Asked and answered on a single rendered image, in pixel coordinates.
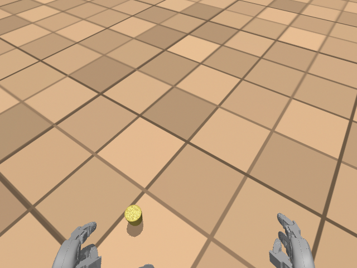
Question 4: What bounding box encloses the right robot hand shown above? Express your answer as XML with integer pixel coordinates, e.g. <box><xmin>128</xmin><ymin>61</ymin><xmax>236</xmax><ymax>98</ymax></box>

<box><xmin>269</xmin><ymin>213</ymin><xmax>315</xmax><ymax>268</ymax></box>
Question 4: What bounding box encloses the left robot hand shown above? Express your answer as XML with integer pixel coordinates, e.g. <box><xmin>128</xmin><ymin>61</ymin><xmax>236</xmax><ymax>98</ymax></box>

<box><xmin>52</xmin><ymin>222</ymin><xmax>102</xmax><ymax>268</ymax></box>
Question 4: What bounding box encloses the cup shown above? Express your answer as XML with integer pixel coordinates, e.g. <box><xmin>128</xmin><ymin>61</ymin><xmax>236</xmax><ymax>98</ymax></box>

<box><xmin>124</xmin><ymin>205</ymin><xmax>142</xmax><ymax>226</ymax></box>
